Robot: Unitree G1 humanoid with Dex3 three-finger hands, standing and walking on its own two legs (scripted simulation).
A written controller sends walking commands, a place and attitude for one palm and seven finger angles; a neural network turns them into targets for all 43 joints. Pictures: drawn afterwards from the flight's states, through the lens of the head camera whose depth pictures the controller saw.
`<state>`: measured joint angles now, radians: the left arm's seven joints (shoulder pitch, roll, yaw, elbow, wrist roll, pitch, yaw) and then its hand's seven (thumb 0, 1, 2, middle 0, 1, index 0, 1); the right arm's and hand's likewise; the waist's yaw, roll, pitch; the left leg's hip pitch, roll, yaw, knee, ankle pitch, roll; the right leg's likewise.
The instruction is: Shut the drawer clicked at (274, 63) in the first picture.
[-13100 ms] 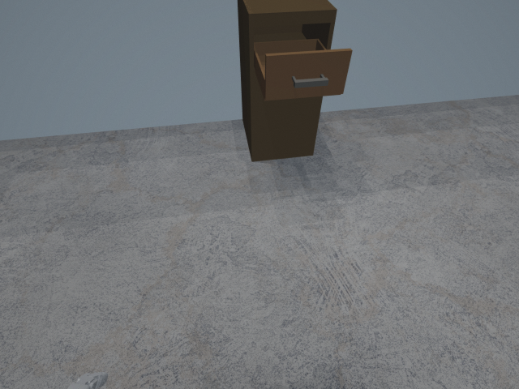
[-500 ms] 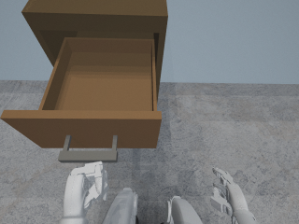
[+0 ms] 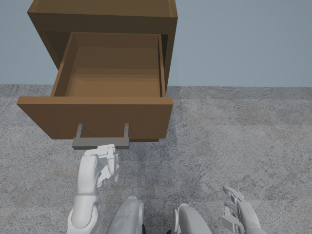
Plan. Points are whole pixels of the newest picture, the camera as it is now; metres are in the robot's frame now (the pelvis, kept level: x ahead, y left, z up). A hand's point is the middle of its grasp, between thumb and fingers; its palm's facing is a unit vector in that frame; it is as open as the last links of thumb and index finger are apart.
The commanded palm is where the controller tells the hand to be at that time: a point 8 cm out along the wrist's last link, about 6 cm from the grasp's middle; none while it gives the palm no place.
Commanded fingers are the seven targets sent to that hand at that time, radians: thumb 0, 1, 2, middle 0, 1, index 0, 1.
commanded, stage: push the drawer shut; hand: left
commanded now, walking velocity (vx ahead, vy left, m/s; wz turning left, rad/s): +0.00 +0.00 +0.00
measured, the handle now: (102, 135) +0.35 +0.15 +0.03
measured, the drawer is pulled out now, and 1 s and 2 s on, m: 0.24 0.11 0.00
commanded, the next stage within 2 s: none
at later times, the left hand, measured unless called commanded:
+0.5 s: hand (123, 142) +0.33 +0.10 +0.02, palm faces +0.05 -1.00 -0.02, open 3.4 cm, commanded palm +0.32 +0.14 +0.03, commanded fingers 0.00 0.90 0.90 -1.40 -1.60 -1.40 -1.60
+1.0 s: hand (124, 119) +0.40 +0.11 +0.02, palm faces +0.08 -1.00 -0.03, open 3.4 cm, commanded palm +0.39 +0.15 +0.03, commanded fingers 0.00 0.90 0.90 -1.40 -1.60 -1.40 -1.60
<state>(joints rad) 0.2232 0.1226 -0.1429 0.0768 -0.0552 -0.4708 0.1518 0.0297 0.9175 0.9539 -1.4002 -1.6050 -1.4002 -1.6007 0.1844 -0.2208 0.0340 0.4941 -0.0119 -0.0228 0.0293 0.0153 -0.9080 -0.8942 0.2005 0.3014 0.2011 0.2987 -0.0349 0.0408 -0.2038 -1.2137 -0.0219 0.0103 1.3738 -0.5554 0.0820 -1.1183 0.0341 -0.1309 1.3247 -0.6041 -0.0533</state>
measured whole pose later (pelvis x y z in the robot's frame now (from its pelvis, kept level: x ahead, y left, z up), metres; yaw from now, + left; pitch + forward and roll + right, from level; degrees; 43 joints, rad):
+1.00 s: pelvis +0.00 -0.01 +0.01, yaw +0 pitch +24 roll -3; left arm -0.36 0.16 0.04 0.63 -0.07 -0.52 0.16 0.01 0.96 0.98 -1.40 -1.60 -1.40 -1.60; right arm 0.22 -0.25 0.01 0.60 -0.01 0.07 0.04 0.01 -0.91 -0.89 0.20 0.30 0.20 0.30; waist -0.08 0.03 -0.17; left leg -1.22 -0.01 0.02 1.33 -0.53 0.07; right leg -1.14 0.04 -0.11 1.30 -0.58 -0.06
